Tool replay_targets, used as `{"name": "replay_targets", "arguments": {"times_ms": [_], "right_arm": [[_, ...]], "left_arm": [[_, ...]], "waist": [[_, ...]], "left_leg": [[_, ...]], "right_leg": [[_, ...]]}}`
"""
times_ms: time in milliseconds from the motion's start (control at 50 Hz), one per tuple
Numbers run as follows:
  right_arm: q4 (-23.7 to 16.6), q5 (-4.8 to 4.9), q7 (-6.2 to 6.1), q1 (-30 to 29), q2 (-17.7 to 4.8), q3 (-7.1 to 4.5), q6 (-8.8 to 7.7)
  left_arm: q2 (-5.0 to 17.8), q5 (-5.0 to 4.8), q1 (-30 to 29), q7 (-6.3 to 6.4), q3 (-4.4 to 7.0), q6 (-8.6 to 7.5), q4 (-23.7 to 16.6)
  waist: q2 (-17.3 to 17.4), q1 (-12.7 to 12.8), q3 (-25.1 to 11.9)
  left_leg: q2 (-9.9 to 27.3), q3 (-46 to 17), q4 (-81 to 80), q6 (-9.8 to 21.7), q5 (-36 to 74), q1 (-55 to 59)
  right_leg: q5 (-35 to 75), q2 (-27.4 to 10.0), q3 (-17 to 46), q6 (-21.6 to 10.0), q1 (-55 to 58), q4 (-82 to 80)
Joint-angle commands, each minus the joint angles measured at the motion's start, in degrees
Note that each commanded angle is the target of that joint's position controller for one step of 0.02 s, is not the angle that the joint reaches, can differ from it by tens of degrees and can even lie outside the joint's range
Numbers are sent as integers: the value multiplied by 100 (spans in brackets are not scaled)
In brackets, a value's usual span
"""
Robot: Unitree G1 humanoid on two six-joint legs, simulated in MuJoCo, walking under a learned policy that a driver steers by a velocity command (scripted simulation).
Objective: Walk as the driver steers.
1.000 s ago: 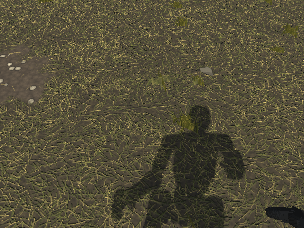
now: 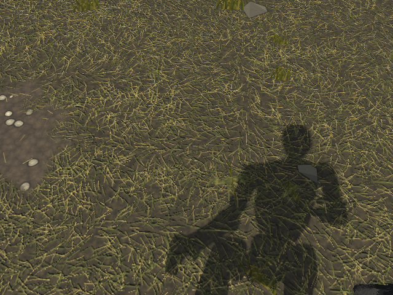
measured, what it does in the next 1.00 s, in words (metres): walks ahead: right foot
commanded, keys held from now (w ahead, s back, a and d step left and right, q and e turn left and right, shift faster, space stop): q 0.20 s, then e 0.22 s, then w+e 0.16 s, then no key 0.42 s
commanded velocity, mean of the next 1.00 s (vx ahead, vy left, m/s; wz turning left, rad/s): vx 0.14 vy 0.00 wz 0.04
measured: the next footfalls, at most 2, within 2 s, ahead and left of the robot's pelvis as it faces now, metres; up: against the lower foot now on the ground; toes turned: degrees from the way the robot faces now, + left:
right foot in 0.42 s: +0.28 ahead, -0.14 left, +0.00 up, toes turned +2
left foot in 1.06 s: +0.32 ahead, +0.10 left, +0.00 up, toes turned -1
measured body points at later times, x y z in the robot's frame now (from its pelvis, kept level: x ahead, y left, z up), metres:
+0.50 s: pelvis +0.14 -0.02 +0.02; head +0.16 -0.03 +0.47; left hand +0.23 +0.27 -0.09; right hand +0.34 -0.25 -0.08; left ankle +0.12 +0.07 -0.71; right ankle +0.20 -0.15 -0.71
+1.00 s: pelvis +0.25 -0.05 +0.03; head +0.27 -0.06 +0.48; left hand +0.42 +0.19 -0.07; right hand +0.36 -0.33 -0.09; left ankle +0.26 +0.11 -0.69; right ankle +0.24 -0.14 -0.71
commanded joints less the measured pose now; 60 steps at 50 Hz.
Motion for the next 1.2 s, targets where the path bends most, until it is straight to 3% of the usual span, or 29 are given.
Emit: {"name": "replay_targets", "arguments": {"times_ms": [20,60,80,120,200,320,400,440,460,480,520,560,600,620,640,660,700,740,760,780,800,840,900,980,1040,1080,1100,1140,1200], "right_arm": [[-298,-51,-47,1392,-1324,-387,-70],[-287,100,-96,794,-904,-295,-97],[-354,33,-142,603,-809,-260,-78],[-439,-76,-176,458,-839,-273,-51],[-405,2,-325,548,-1024,-332,49],[-199,-152,-357,465,-459,-54,118],[83,-158,-245,502,-416,43,32],[185,-250,-272,1149,-543,1,-20],[165,-243,-295,1137,-472,13,-21],[94,-222,-320,846,-468,23,0],[-25,-92,-339,555,-411,-5,36],[-78,-48,-316,676,-362,-26,-60],[3,-91,-325,1001,-525,-97,-177],[65,-116,-328,1118,-788,-162,-186],[90,-83,-348,938,-807,-177,-157],[74,-40,-388,950,-572,-121,-140],[91,54,-436,907,-667,-142,-33],[46,158,-469,546,-920,-199,95],[50,80,-460,744,-809,-172,59],[-106,-132,-434,767,-432,-39,-44],[24,-193,-368,841,-360,-12,-75],[145,32,-283,911,-414,-41,-1],[280,-11,-386,922,-352,-39,163],[381,-14,-445,967,-304,-9,240],[396,-73,-450,879,-281,2,222],[280,-184,-480,705,-575,-30,190],[330,-117,-490,552,-881,-116,187],[357,-92,-430,456,-484,-54,135],[524,-89,-414,580,-378,-26,16]], "left_arm": [[876,-132,-147,-72,87,-266,-692],[774,-12,-463,64,60,-230,-729],[857,27,-375,100,99,-151,-721],[775,56,-210,116,98,-10,-712],[552,99,-403,158,16,95,-761],[410,13,-783,37,-79,148,-695],[523,50,-796,-26,-48,54,-702],[1072,86,-958,13,48,64,-844],[1066,3,-951,3,81,123,-781],[899,-94,-813,-20,80,174,-755],[780,-105,-552,-53,51,175,-723],[752,-111,-692,-58,53,101,-822],[431,-103,-1121,-39,-26,41,-1078],[292,-52,-1167,-47,-67,-10,-1228],[391,50,-1025,-69,-51,-50,-1290],[429,89,-956,-100,-40,-73,-1280],[304,-27,-892,-180,-74,-57,-1282],[334,-56,-449,-238,-47,3,-1090],[711,-1,-202,-216,57,31,-1097],[1172,104,92,-152,145,86,-1135],[547,85,331,-126,-73,104,-1033],[432,7,-265,-139,-120,98,-1006],[625,44,-915,-110,-58,174,-1050],[483,71,-1095,-95,-87,242,-925],[343,10,-1191,-101,-156,251,-755],[197,117,-861,-125,-205,189,-557],[206,150,-575,-149,-184,175,-491],[333,95,-829,-99,-170,199,-382],[314,62,-808,-29,-152,270,-263]], "waist": [[275,-833,-2660],[-159,-461,-1339],[-43,-258,-1183],[74,-63,-1142],[172,-81,-1311],[472,-317,-1194],[413,-224,-869],[-301,-668,-974],[-791,-727,-985],[-861,-547,-866],[-951,-449,-395],[-1129,-610,-259],[-541,-775,-392],[193,-652,-476],[571,-424,-358],[576,-426,-481],[476,-377,-670],[492,-5,-916],[147,39,-1278],[-1027,59,-1554],[-1155,168,-1900],[-497,-116,-1161],[-612,-331,-895],[-863,-322,-1043],[-801,-434,-867],[-355,-286,-732],[344,34,-558],[207,-237,-397],[156,-257,-590]], "left_leg": [[1989,-3581,-1293,1819,3160,4801],[1462,-2550,-1489,1337,2754,3214],[1328,-2310,-1640,1266,2847,2549],[1190,-2093,-1783,1238,3152,1874],[949,-1849,-1668,1083,3175,1659],[895,-1511,-1795,765,1423,1504],[879,-1480,-1403,498,1088,1586],[259,-1178,-1023,31,-415,1588],[-126,-683,-907,-147,-1300,1453],[-269,-398,-711,-235,-1827,1406],[-204,-332,-543,-180,-2268,1308],[-37,-485,-784,-58,-2055,1751],[540,-1139,-1439,196,-1806,2589],[1162,-1953,-1739,512,-904,2881],[1776,-2310,-1488,839,991,2928],[1970,-2280,-1247,995,2698,3154],[1874,-1863,-1026,843,3840,3364],[1169,-906,-501,258,4028,2471],[740,-556,161,-148,3203,1809],[4,-26,1610,-677,471,593],[-3,-675,2197,-856,-2835,451],[334,-695,2247,-930,-3082,-44],[387,-456,1163,-1131,-2038,654],[299,-315,220,-1147,-1012,1502],[284,-288,-1023,-937,60,2145],[722,-804,-1384,-722,1388,2658],[748,-762,-1082,-482,1197,2454],[571,-744,-1181,-392,440,2057],[490,-645,-1060,-479,950,2238]], "right_leg": [[-465,414,1489,-54,-3327,3246],[391,25,1352,-101,-3391,2373],[628,-71,1404,-105,-2976,2122],[797,-2,1355,-45,-2519,1730],[1388,202,1333,169,-2452,664],[2423,-35,1306,127,-1634,-835],[2818,119,1120,-237,-868,-2362],[4491,-371,1788,-591,-518,-2294],[3421,-343,1920,-849,-644,-2334],[1874,-280,2135,-1019,-921,-2562],[-202,-413,2798,-1237,-1516,-3098],[-388,-341,2996,-1239,-1943,-3161],[859,244,2134,-866,-2544,-2068],[1593,616,1474,-633,-2827,-1108],[1243,469,1192,-508,-3076,-785],[604,366,1202,-455,-3151,-506],[565,335,1007,-453,-2936,-914],[2342,582,753,-635,-979,-2354],[3919,217,1497,-914,158,-2414],[6280,-1072,3024,-1774,1079,-2402],[7717,-1727,3565,-2375,1134,-2524],[6951,-1310,2698,-2019,828,-2466],[6297,-773,2047,-1697,-38,-2749],[5891,-623,1769,-1637,-350,-2836],[4307,-484,1796,-1366,-649,-2823],[2151,-73,1724,-862,-992,-2811],[1628,261,1481,-710,-1049,-2871],[1813,366,1294,-556,-837,-2681],[2579,301,1326,-565,-699,-2572]]}}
